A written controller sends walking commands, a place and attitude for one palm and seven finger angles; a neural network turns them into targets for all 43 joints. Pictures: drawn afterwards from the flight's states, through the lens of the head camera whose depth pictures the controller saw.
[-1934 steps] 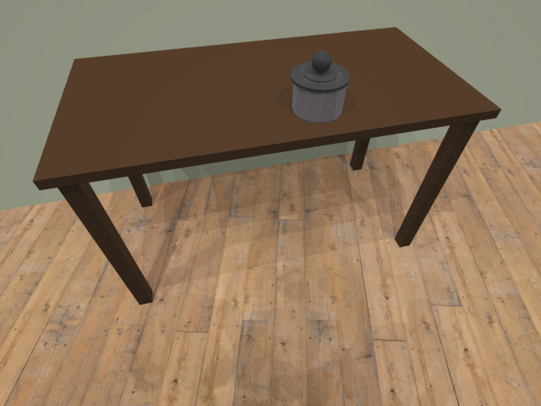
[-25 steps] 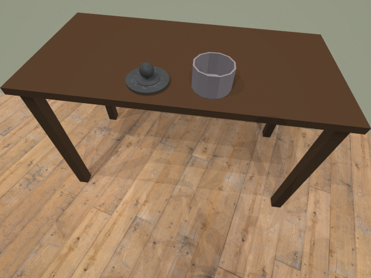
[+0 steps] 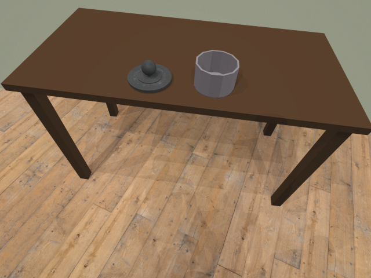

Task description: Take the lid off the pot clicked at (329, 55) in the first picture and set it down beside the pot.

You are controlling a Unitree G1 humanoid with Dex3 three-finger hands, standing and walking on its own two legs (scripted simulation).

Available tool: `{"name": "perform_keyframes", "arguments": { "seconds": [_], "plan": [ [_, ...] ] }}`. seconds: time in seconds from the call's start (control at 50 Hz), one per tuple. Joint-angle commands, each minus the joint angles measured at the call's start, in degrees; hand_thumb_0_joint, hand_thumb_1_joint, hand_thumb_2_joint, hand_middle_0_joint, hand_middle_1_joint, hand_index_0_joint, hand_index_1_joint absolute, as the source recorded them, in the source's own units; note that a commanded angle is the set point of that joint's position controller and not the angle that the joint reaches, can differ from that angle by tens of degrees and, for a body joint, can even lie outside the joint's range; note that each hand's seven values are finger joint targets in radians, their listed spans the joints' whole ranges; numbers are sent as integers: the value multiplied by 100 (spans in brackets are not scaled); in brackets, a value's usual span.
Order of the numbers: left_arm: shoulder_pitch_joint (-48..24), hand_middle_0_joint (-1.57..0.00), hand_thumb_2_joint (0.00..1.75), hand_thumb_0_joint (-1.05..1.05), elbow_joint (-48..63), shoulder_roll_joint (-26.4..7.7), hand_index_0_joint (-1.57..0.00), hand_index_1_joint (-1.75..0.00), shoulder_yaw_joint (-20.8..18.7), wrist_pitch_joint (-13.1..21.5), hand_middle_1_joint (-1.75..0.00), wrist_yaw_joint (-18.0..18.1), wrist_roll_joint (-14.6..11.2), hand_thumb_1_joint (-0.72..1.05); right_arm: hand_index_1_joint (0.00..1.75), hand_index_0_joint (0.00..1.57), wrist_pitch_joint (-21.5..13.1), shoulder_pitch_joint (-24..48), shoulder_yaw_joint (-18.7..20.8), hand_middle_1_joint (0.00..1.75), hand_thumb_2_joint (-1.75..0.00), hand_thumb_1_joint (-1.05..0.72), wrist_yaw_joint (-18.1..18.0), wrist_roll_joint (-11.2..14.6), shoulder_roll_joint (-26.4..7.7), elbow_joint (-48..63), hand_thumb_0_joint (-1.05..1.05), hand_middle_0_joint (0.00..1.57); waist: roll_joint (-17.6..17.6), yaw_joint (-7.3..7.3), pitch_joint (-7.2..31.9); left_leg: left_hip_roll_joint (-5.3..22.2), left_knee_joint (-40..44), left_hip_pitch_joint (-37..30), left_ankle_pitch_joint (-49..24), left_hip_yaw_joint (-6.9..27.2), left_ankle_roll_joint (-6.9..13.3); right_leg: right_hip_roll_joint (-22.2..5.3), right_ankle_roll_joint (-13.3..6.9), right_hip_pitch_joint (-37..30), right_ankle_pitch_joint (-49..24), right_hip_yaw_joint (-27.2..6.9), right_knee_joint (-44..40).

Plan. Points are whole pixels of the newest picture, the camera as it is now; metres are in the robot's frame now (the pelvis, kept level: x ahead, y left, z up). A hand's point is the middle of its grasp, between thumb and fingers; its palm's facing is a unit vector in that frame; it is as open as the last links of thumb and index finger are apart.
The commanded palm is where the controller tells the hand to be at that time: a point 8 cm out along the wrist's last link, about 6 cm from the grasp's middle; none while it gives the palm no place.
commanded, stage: let the arm hang, fingers relaxed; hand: left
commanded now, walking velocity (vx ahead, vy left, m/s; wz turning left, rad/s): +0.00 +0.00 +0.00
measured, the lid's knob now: (148, 67) +0.75 +0.16 +0.01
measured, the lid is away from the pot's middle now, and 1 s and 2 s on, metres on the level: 0.23 0.23 0.23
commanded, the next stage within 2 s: look to check the result in 0.70 s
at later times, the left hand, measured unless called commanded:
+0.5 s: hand out of the picture +0.01 +0.18 -0.18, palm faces +0.02 -0.98 -0.20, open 7.3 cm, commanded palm none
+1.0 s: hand out of the picture -0.01 +0.18 -0.18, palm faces +0.03 -0.98 -0.19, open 7.3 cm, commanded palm none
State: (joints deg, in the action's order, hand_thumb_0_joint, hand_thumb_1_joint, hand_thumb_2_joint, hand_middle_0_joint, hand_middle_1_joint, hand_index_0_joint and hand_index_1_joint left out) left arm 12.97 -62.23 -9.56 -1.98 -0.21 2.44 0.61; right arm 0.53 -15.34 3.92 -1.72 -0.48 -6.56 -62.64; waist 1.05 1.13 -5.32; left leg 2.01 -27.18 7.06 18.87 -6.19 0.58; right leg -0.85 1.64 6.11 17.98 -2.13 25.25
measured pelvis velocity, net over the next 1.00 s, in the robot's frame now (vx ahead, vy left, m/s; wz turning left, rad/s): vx -0.02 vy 0.00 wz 0.01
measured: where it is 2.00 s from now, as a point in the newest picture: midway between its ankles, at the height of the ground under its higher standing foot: outside the picture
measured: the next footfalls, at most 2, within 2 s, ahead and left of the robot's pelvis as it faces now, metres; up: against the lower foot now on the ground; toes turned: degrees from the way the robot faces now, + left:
none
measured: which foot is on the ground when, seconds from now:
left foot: down 0.00-1.00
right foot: down 0.00-1.00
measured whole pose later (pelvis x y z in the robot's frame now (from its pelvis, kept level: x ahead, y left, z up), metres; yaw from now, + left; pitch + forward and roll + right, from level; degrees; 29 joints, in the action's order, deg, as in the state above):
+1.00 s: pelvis -0.02 +0.00 +0.00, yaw +1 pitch -1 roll +0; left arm 12.9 -63.6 -9.2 -1.6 0.0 2.5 0.7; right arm 0.2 -15.2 3.6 -1.8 -0.5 -6.6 -63.2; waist 1.0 1.1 -5.4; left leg 1.2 -25.2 8.1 15.7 -5.6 1.2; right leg -1.6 2.2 6.8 15.0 -1.5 23.2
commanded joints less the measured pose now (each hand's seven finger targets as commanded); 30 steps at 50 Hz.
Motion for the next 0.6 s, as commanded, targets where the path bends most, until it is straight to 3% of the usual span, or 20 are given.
{"name": "perform_keyframes", "arguments": {
  "seconds": [0.0,0.58],
  "plan": [
    [251,-20,90,0,226,-487,-20,-30,-48,82,-30,18,21,90,30,20,-100,-462,97,30,-90,-90,-64,18,-588,152,0,20,-54,10,174,486,350,-315,-2040,475,169,-343,-285,387,-1928,-198,-320],
    [275,-20,90,0,100,-418,-20,-30,-22,78,-30,15,13,90,30,20,-143,-459,64,30,-90,-90,-79,6,-589,107,0,20,-171,-22,207,488,550,-265,-2073,566,184,-359,-220,368,-1723,-152,-410]
  ]
}}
